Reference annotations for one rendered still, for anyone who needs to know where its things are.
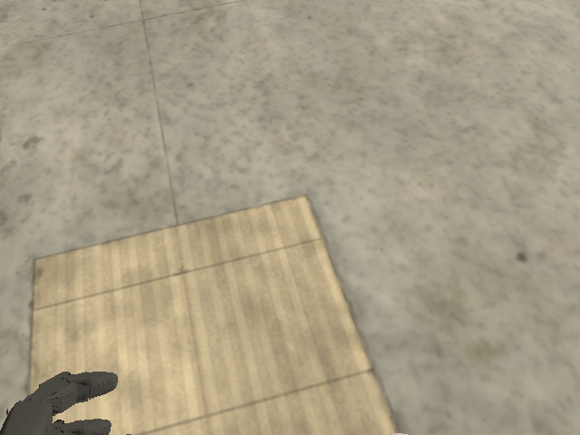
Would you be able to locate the left robot hand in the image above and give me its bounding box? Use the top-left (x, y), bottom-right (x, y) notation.
top-left (0, 372), bottom-right (131, 435)

